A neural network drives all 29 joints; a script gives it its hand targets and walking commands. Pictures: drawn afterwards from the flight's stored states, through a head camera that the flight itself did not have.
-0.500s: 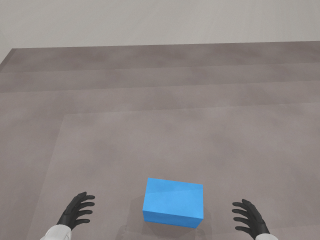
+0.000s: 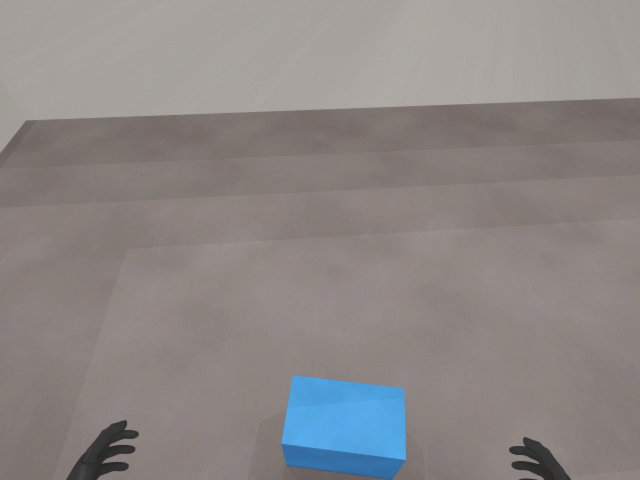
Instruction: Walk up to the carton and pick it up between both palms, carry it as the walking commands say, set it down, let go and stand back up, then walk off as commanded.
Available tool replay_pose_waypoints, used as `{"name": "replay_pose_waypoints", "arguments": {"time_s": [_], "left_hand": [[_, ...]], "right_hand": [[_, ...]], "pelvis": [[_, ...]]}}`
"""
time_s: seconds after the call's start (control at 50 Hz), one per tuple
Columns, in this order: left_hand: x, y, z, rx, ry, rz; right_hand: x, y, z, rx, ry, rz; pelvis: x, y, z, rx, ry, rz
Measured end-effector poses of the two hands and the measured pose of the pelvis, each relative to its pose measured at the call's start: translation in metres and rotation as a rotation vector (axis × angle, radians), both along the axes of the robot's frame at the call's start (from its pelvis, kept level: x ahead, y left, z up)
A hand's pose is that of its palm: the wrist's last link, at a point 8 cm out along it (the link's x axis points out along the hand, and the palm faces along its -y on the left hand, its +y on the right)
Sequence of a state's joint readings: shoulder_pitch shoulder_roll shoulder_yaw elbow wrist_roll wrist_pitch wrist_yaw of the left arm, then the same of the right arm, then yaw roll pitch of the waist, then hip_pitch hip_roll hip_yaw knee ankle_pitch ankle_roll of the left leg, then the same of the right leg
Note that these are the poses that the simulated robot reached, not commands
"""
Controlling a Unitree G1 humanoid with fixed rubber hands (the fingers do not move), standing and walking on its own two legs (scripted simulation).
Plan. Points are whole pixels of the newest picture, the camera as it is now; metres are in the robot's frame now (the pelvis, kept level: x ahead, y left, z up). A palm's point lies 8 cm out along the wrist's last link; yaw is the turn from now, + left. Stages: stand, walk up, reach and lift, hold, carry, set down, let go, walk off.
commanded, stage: stand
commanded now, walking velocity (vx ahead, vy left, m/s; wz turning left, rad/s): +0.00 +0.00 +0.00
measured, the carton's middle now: (343, 428) +0.38 -0.06 -0.66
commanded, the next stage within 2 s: walk off in 1.54 s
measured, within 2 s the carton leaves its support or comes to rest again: neither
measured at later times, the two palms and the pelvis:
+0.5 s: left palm out of the picture +0.10 +0.30 -0.09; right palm out of the picture +0.11 -0.30 -0.09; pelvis +0.00 +0.00 +0.01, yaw +1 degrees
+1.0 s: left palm out of the picture +0.07 +0.31 -0.09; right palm out of the picture +0.08 -0.31 -0.09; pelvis -0.01 +0.00 +0.01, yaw +0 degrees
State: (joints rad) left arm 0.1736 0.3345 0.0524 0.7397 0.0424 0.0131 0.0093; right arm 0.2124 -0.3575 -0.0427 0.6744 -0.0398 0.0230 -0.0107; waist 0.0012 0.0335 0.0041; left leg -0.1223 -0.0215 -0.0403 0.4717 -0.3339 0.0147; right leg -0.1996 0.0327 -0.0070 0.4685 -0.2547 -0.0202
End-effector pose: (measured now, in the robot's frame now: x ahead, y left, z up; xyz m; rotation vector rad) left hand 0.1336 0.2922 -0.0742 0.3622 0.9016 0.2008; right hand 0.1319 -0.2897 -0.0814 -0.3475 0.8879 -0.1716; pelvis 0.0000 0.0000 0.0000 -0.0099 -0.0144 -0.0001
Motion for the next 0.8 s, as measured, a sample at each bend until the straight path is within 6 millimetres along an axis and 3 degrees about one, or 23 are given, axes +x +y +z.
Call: {"name": "replay_pose_waypoints", "arguments": {"time_s": [0.32,0.8], "left_hand": [[-0.022,0.005,-0.014,-0.010,0.098,0.047],[-0.054,0.016,-0.017,0.001,0.176,0.077]], "right_hand": [[-0.006,-0.005,-0.008,-0.020,0.078,0.001],[-0.038,-0.015,-0.012,-0.033,0.162,-0.022]], "pelvis": [[0.003,-0.001,0.003,0.002,-0.013,0.010],[-0.010,-0.001,0.008,0.007,-0.028,0.010]]}}
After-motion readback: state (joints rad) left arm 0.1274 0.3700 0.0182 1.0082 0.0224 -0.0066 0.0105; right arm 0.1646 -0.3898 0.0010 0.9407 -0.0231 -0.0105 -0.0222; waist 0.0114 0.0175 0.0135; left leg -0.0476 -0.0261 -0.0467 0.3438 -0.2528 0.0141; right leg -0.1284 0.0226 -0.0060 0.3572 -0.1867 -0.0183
